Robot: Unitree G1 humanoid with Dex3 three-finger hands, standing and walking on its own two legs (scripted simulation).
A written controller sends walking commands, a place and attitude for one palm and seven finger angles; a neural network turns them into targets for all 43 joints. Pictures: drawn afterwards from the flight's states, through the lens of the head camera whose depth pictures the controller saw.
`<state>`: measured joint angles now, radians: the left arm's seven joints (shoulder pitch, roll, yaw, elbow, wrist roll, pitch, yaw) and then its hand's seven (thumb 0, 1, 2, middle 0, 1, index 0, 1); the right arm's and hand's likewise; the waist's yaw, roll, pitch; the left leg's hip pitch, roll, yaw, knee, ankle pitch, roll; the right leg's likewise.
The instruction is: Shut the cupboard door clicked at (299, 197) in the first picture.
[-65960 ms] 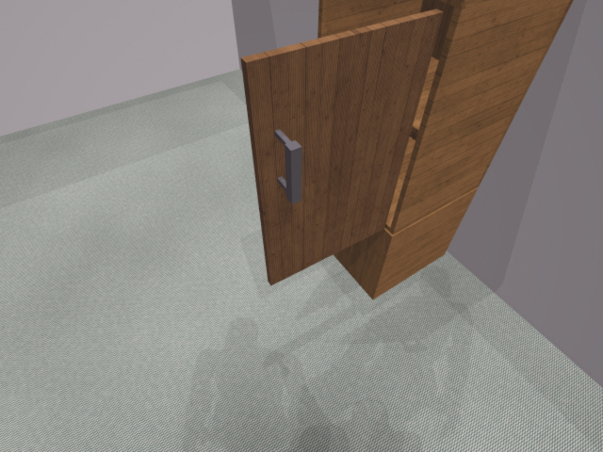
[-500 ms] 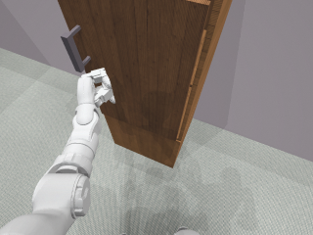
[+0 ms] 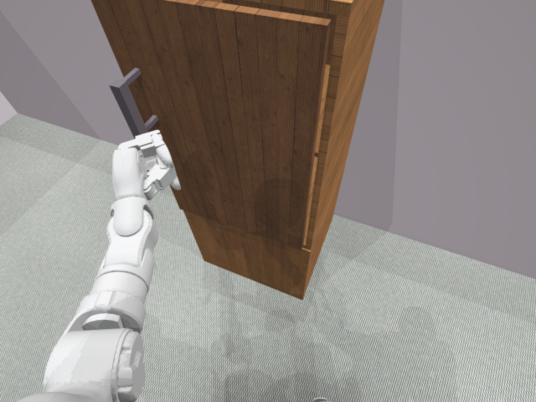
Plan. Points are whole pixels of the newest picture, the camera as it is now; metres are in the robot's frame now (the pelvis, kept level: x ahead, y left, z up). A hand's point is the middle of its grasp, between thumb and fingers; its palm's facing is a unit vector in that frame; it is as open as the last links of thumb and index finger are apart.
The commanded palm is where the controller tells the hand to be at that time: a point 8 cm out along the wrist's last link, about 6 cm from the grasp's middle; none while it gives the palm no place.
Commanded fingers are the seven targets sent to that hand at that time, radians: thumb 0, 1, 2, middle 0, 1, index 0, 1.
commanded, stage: draw the hand back to the body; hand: left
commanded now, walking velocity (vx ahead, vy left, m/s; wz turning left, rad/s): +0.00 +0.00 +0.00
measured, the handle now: (137, 105) +0.63 +0.23 +0.09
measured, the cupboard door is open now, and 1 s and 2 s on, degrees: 1 1 1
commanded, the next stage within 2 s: step back with the hand held close in 1.36 s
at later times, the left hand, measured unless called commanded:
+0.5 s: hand (81, 253) +0.29 +0.21 +0.13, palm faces +0.24 -0.95 -0.21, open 3.2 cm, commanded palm +0.25 +0.25 +0.16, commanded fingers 0.00 0.90 0.90 -0.83 -0.99 -0.83 -0.99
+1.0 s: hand out of the picture +0.19 +0.30 +0.18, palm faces +0.48 -0.77 -0.41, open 6.2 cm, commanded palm +0.15 +0.33 +0.20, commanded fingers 0.00 0.90 0.90 -0.20 -0.30 -0.20 -0.30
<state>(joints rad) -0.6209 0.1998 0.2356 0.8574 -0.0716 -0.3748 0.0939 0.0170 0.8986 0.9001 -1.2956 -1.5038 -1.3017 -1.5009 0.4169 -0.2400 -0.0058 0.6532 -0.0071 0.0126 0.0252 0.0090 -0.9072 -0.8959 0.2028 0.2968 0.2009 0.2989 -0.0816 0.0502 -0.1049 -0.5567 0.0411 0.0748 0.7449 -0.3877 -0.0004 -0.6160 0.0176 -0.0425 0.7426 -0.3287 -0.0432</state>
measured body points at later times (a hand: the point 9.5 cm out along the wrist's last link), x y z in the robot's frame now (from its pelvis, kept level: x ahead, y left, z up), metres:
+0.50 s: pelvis +0.00 +0.01 +0.03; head -0.01 -0.01 +0.48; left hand +0.27 +0.26 +0.15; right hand +0.21 -0.21 -0.04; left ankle -0.02 +0.12 -0.71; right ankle +0.02 -0.09 -0.71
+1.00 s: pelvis +0.02 +0.02 +0.03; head +0.00 +0.00 +0.48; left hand +0.16 +0.34 +0.20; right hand +0.21 -0.19 -0.06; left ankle -0.02 +0.12 -0.71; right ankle +0.02 -0.09 -0.71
